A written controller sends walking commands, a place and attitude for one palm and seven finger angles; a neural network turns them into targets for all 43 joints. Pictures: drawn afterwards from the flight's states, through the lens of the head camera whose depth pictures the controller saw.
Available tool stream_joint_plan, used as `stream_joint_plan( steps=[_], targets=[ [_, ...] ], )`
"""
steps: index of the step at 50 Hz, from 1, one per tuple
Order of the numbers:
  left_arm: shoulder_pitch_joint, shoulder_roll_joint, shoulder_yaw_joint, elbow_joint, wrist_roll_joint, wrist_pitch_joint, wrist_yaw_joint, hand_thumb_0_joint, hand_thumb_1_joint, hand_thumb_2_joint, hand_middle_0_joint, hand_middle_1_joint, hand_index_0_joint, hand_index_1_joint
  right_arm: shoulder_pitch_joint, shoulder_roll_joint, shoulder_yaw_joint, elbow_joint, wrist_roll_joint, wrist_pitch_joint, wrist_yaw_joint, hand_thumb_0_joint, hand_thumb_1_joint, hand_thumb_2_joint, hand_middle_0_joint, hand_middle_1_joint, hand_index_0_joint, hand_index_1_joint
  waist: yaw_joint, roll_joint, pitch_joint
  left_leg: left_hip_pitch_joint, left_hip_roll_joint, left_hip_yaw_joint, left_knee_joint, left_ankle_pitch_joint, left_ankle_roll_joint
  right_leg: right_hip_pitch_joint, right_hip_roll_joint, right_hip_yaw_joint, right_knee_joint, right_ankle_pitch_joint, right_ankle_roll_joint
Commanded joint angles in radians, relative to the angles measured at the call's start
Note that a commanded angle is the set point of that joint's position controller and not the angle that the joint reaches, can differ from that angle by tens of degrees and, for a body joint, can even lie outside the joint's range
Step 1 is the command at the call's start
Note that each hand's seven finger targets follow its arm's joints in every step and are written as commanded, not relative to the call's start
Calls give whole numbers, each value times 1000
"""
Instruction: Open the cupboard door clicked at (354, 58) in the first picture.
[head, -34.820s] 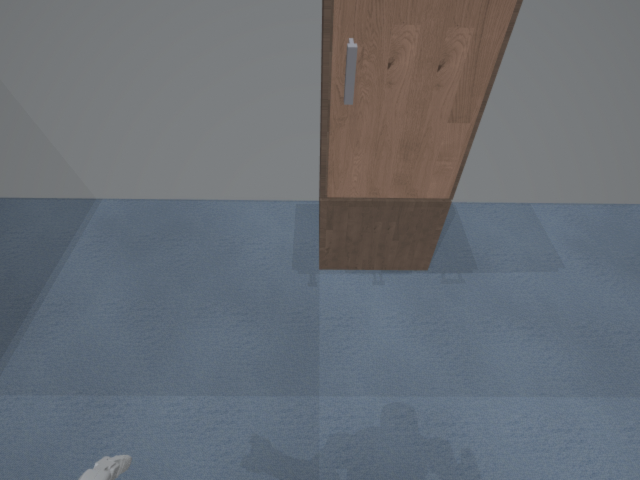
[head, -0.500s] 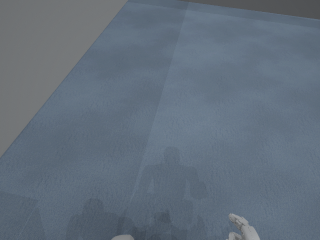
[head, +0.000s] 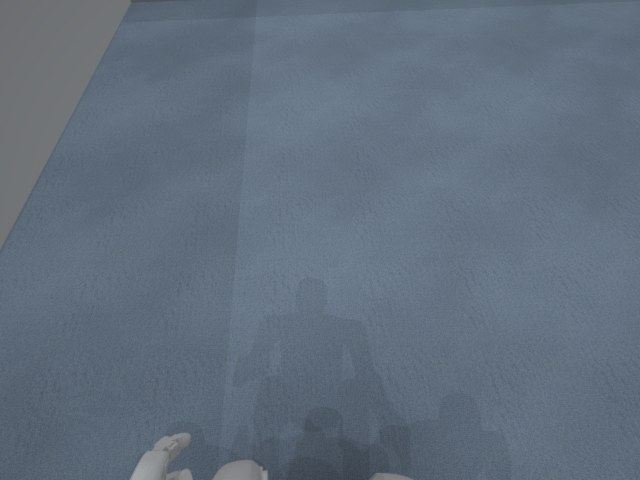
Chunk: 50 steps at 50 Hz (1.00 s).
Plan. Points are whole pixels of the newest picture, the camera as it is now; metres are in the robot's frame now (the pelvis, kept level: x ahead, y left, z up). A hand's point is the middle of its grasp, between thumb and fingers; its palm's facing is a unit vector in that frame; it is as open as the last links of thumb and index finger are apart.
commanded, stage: turn to face it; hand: left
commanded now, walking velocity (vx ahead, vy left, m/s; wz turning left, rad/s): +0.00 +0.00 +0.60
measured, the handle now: out of the picture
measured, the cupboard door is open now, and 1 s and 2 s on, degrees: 45 45 45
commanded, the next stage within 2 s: none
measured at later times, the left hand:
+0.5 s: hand out of the picture +0.14 +0.24 -0.16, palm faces +0.30 -0.92 -0.26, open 7.4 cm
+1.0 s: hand out of the picture +0.05 +0.13 -0.18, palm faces +0.60 -0.76 -0.23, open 7.4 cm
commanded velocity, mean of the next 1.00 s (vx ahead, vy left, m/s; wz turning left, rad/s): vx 0.00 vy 0.00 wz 0.60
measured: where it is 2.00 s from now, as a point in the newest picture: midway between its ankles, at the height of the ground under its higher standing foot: (342, 463)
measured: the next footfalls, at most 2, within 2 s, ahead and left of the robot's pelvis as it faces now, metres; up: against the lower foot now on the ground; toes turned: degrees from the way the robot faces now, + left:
left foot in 0.26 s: +0.16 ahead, +0.13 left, +0.00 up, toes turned +18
right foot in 0.66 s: +0.20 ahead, -0.14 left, +0.00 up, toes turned +21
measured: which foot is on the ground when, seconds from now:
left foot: up 0.00-0.24, down 0.26-0.64, up 0.66-0.98, down 1.00-1.00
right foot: down 0.00-0.26, up 0.28-0.64, down 0.66-1.00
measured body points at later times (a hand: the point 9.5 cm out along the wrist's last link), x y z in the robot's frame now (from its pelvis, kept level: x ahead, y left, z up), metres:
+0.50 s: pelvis +0.10 +0.01 +0.00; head +0.15 +0.03 +0.45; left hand +0.12 +0.29 -0.14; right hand +0.23 -0.22 -0.14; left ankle +0.13 +0.11 -0.73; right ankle +0.11 -0.15 -0.67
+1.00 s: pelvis +0.15 -0.04 -0.01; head +0.19 +0.00 +0.44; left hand +0.02 +0.18 -0.16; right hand +0.41 -0.17 -0.14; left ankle +0.09 +0.06 -0.73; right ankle +0.16 -0.16 -0.73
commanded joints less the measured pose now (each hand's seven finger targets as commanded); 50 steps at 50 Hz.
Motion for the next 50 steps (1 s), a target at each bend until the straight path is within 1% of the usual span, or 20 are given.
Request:
stream_joint_plan(
  steps=[1, 7, 11, 12, 13, 14, 16, 21, 26, 30, 31, 32, 33, 34, 38, 43, 46, 48, 49, 50],
  targets=[
    [71, 104, 13, -19, -2, -17, 9, 0, 900, 900, -200, -300, -200, -300, 144, 10, 8, -3, -6, 6, 4, 0, -900, -900, 200, 300, 200, 300, 1, -117, -153, 40, 6, 1, -155, 120, -3, 83, -260, 36, -272, 523, -64],
    [125, 116, 38, -6, 0, -3, 18, 0, 900, 900, -200, -300, -200, -300, -23, -1, 0, -73, -8, 8, 16, 0, -900, -900, 200, 300, 200, 300, 61, -124, -95, -44, -7, 59, -360, 103, -4, 225, -316, 2, -198, 633, -67],
    [109, 136, 51, -23, -2, 14, 20, 0, 900, 900, -200, -300, -200, -300, 13, -41, -16, -84, -19, 6, 24, 0, -900, -900, 200, 300, 200, 300, 21, -66, -110, 142, -49, 68, -585, 270, 29, 173, -298, -56, 9, 486, -1],
    [116, 121, 50, -39, -6, 21, 18, 0, 900, 900, -200, -300, -200, -300, 72, -101, -31, -84, -27, 1, 21, 0, -900, -900, 200, 300, 200, 300, -2, 95, -159, 248, 29, -65, -674, 516, 83, 79, -234, -85, 171, 288, 53],
    [128, 69, 41, -74, -21, 29, 16, 0, 900, 900, -200, -300, -200, -300, 112, -201, -51, -94, -33, -7, 12, 0, -900, -900, 200, 300, 200, 300, -9, 376, -190, 366, 283, -432, -758, 904, 242, -157, -80, -84, 418, -334, 132],
    [42, 101, 30, -113, -8, 42, 19, 0, 900, 900, -200, -300, -200, -300, 132, -228, -55, -85, -26, 1, -1, 0, -900, -900, 200, 300, 200, 300, -39, 282, -200, 345, 333, -499, -786, 855, 313, -188, -46, 77, 584, -464, 120],
    [-5, 91, 45, -124, 6, 47, 16, 0, 900, 900, -200, -300, -200, -300, 40, -202, -56, -123, -25, -5, -9, 0, -900, -900, 200, 300, 200, 300, -2, 194, -175, 243, 269, -484, -837, 511, 274, -254, -66, 140, 667, -335, 119],
    [61, 88, 46, -87, 2, 62, 3, 0, 900, 900, -200, -300, -200, -300, -69, -199, -55, -162, -21, -16, -13, 0, -900, -900, 200, 300, 200, 300, 54, 81, -206, 231, 153, -310, -826, 464, 205, -205, -50, 157, 540, -171, 140],
    [52, 86, 39, -113, 1, 66, 5, 0, 900, 900, -200, -300, -200, -300, -97, -231, -77, -173, -25, 5, 1, 0, -900, -900, 200, 300, 200, 300, 40, 129, -192, 198, 117, -334, -828, 315, 201, -105, -7, 120, 272, -204, 137],
    [166, 117, 48, -94, -3, 53, 10, 0, 900, 900, -200, -300, -200, -300, -172, -229, -89, -201, -15, 20, 9, 0, -900, -900, 200, 300, 200, 300, 89, 156, -198, 82, 52, -326, -752, 295, 151, 125, 25, 90, -45, -51, 125],
    [215, 167, 58, -86, 3, 45, 17, 0, 900, 900, -200, -300, -200, -300, -195, -192, -85, -215, -7, 24, 14, 0, -900, -900, 200, 300, 200, 300, 117, 49, -196, -32, -10, -283, -664, 194, 103, 249, -58, 164, -202, -35, 102],
    [236, 266, 77, -89, 19, 37, 26, 0, 900, 900, -200, -300, -200, -300, -197, -119, -75, -240, -1, 26, 20, 0, -900, -900, 200, 300, 200, 300, 130, -267, -165, -232, -155, -120, -428, -30, 19, 320, -326, 462, -343, -112, 9],
    [201, 300, 74, -108, 16, 38, 31, 0, 900, 900, -200, -300, -200, -300, -236, -142, -76, -253, -9, 24, 25, 0, -900, -900, 200, 300, 200, 300, 135, -338, -120, -233, -153, -80, -156, -179, 8, 182, -494, 568, -368, -1, -78],
    [147, 267, 63, -122, 11, 37, 33, 0, 900, 900, -200, -300, -200, -300, -221, -153, -80, -252, -12, 28, 31, 0, -900, -900, 200, 300, 200, 300, 99, -206, -107, -195, -115, -120, -36, -133, 14, 111, -472, 466, -337, 65, -104],
    [121, 181, 41, -120, 8, 27, 29, 0, 900, 900, -200, -300, -200, -300, -223, -108, -61, -216, -10, 42, 41, 0, -900, -900, 200, 300, 200, 300, 67, -240, -93, -196, -85, -35, -22, -19, -23, 221, -291, 161, -184, 539, -36],
    [245, 233, 57, -86, 14, 26, 28, 0, 900, 900, -200, -300, -200, -300, -318, -76, -33, -237, -2, 31, 48, 0, -900, -900, 200, 300, 200, 300, 128, -201, -141, -71, -116, 65, -373, -9, -14, 358, -307, 96, -83, 778, -24],
    [232, 253, 66, -86, 13, 26, 23, 0, 900, 900, -200, -300, -200, -300, -287, -90, -34, -241, -2, 24, 45, 0, -900, -900, 200, 300, 200, 300, 108, -224, -159, 44, -143, 95, -525, 49, 8, 330, -314, 58, -15, 811, -4],
    [190, 250, 66, -96, 0, 27, 19, 0, 900, 900, -200, -300, -200, -300, -173, -143, -48, -214, -9, 18, 39, 0, -900, -900, 200, 300, 200, 300, 34, -166, -212, 283, -125, 77, -704, 271, 35, 202, -299, 5, 145, 686, 51],
    [176, 205, 59, -122, -5, 29, 13, 0, 900, 900, -200, -300, -200, -300, -107, -231, -73, -203, -17, 11, 35, 0, -900, -900, 200, 300, 200, 300, -2, 43, -274, 492, 55, -135, -727, 531, 105, -20, -221, -37, 337, 321, 107],
    [120, 134, 36, -167, -10, 36, 9, 0, 900, 900, -200, -300, -200, -300, -27, -334, -100, -193, -15, 11, 25, 0, -900, -900, 200, 300, 200, 300, -52, 311, -292, 578, 316, -486, -738, 1012, 279, -269, -90, 0, 571, -412, 162]
  ],
)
